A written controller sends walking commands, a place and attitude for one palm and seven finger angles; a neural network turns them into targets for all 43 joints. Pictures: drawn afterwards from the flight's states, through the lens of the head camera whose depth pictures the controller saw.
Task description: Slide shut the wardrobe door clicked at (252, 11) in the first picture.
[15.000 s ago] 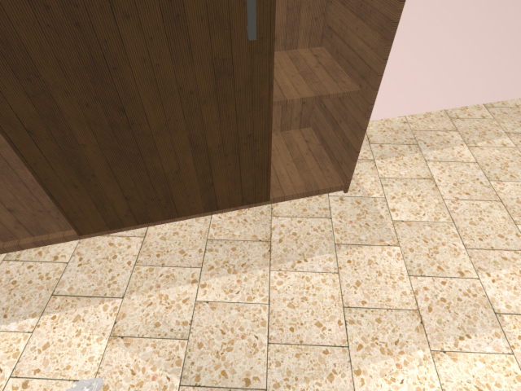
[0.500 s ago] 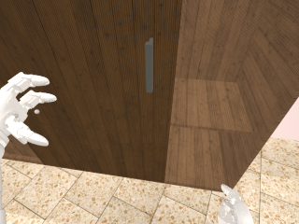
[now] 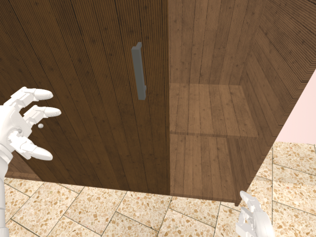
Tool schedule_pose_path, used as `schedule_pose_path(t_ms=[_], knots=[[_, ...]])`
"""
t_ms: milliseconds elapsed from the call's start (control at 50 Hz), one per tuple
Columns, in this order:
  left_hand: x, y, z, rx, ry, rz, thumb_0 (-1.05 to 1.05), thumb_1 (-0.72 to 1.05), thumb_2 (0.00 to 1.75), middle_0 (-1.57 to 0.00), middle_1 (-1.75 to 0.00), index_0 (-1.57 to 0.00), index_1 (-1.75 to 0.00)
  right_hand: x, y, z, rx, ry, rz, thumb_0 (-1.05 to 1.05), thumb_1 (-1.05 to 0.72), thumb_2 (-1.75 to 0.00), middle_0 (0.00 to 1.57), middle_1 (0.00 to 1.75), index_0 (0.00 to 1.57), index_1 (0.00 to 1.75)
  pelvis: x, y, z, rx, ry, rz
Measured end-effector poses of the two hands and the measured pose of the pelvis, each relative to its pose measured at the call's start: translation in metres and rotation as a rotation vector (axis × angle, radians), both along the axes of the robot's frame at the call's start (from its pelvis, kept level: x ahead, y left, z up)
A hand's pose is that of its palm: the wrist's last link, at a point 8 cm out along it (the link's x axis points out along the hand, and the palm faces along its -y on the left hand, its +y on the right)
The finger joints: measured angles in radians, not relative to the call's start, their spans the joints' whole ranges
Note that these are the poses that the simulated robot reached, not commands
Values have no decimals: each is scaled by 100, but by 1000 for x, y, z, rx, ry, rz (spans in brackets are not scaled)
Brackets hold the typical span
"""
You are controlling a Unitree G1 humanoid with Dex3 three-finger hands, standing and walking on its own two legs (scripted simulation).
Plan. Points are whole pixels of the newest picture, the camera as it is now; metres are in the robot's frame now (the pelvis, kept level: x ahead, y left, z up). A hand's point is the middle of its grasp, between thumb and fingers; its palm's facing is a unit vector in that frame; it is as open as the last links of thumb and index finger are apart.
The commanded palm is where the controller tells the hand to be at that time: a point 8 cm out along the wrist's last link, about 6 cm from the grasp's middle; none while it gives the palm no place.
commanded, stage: move the hooked fingers beside the handle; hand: left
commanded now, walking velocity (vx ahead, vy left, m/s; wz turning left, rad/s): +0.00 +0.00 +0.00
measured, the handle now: (140, 72) +0.55 +0.11 +0.18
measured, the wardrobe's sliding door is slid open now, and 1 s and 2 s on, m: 0.41 0.41 0.41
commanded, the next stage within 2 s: none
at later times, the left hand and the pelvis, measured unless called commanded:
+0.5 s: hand (65, 108) +0.34 +0.25 +0.20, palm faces +0.00 -1.00 -0.07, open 14.0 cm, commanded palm +0.30 +0.29 +0.20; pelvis +0.00 +0.01 +0.00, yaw +0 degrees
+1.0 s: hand (86, 96) +0.39 +0.22 +0.20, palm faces -0.01 -1.00 -0.03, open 14.0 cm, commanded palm +0.37 +0.27 +0.19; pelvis +0.01 +0.02 +0.00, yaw +0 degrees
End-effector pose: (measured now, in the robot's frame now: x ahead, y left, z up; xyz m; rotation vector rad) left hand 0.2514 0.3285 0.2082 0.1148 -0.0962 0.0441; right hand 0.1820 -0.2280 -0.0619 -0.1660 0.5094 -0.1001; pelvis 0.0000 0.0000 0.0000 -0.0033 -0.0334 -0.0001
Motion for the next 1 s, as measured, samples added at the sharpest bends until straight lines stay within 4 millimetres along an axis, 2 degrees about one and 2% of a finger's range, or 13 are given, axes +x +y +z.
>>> schedule_pose_path(t_ms=[180,460,600,820,1000], knots=[[9,-2,-3,-17,-1,7,-1,-50,30,-31,-120,-30,-120,1,-2,-2,-4,1,-4,1,-90,-90,20,30,20,30,1,-1,-1,0,4,5],[58,-20,-6,-43,15,-35,-1,-50,30,-30,-120,-30,-120,-8,9,-7,0,50,-20,1,-90,-90,20,30,20,30,3,9,1,2,19,-1],[72,-34,-6,-60,4,-66,-1,-50,30,-30,-120,-30,-120,-10,15,-9,6,74,-28,1,-90,-90,20,30,20,30,7,16,1,3,26,-7],[92,-45,-8,-77,18,-48,-1,-50,30,-30,-120,-30,-120,-12,20,-11,-8,118,-35,1,-90,-90,21,30,20,30,8,23,2,2,23,-6],[118,-55,-10,-87,48,-52,-1,-50,30,-30,-120,-30,-120,-25,16,-16,-20,175,-62,1,-90,-90,21,30,20,30,7,24,3,0,30,-8]])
